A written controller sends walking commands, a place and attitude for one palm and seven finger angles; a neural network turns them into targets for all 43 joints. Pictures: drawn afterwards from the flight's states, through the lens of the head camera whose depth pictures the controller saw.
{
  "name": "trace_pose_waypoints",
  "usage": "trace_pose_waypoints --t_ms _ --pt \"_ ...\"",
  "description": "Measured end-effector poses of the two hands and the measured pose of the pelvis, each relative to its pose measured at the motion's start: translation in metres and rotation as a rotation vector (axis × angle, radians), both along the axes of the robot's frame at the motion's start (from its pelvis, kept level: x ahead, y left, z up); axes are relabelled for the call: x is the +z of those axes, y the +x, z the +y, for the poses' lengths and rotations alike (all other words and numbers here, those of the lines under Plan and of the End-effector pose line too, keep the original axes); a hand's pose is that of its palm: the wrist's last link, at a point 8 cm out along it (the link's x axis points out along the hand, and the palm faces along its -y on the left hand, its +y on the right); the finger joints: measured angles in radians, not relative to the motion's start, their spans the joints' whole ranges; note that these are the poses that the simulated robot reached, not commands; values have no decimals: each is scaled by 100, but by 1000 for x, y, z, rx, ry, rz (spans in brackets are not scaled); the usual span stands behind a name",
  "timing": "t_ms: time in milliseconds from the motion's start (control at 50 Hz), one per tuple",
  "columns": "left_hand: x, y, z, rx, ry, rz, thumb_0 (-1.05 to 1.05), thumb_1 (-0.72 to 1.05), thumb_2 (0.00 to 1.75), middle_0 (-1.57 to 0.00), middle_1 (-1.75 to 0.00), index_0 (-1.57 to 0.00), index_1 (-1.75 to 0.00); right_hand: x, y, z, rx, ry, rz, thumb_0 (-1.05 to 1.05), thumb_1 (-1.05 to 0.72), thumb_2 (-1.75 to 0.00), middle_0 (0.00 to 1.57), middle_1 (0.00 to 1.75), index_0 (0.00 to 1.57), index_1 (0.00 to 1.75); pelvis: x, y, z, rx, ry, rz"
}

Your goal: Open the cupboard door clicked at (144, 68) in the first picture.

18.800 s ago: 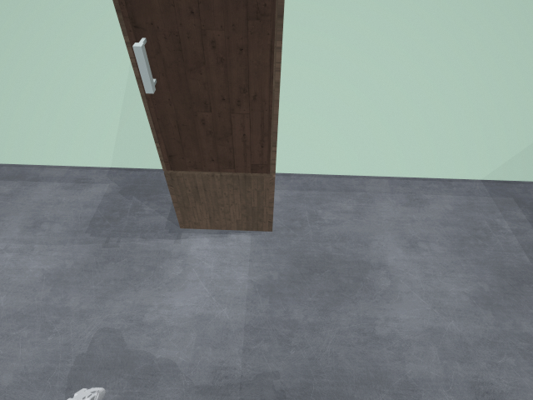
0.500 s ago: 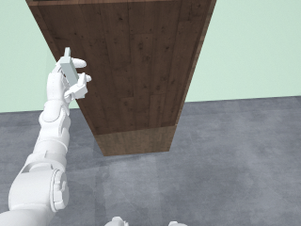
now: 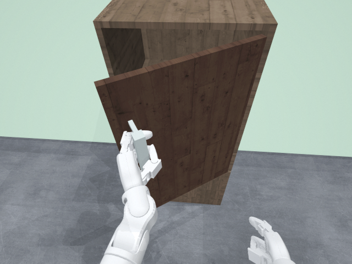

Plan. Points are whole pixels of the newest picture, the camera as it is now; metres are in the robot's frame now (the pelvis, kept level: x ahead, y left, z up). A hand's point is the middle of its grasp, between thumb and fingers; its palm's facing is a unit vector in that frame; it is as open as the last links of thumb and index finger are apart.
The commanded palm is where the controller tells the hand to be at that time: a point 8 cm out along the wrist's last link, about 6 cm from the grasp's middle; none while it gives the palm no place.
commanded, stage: pull the door open along its arc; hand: left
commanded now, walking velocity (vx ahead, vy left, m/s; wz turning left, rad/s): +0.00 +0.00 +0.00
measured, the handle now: (139, 147) +0.36 +0.11 +0.09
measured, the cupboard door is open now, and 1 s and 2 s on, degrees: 33 41 45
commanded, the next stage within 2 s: open thumb and fingers to let go in 0.20 s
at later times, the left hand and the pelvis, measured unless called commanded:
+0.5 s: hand (166, 177) +0.28 +0.04 +0.09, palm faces +0.35 -0.94 -0.02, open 6.6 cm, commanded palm +0.23 +0.07 +0.09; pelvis +0.00 -0.04 +0.01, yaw +2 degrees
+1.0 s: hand (160, 183) +0.27 +0.05 +0.09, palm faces +0.31 -0.95 -0.01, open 14.5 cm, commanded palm +0.22 +0.07 +0.09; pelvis +0.01 -0.02 +0.00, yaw +2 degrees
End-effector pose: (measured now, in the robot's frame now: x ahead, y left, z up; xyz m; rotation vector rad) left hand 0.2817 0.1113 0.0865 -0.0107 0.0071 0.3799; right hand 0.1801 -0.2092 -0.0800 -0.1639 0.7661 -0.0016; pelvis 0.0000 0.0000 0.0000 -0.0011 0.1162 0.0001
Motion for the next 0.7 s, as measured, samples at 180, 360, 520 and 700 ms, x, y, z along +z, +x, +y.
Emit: trace_pose_waypoints --t_ms 180,360,520,700 --pt "3 -39 -29 -114 22 29 1 68 73 -38 -135 -37 -135 9 3 -3 13 51 -52 1 -91 -90 21 30 20 29 4 -2 -17 13 5 -51" --pt "4 -49 -39 -116 18 49 1 66 74 -38 -134 -39 -135 0 -9 -28 -5 16 -8 1 -91 -90 21 30 20 29 6 1 -30 20 13 -80" --pt "4 -42 -27 -25 15 34 2 53 73 -38 -131 -38 -133 -5 -9 -42 -5 -8 20 2 -91 -90 20 30 20 29 6 5 -35 25 24 -50" --pt "1 -46 -26 -60 20 31 1 7 54 -34 -125 -34 -127 -4 -1 -39 -7 -1 -4 2 -91 -90 20 30 20 29 3 10 -33 25 27 -34"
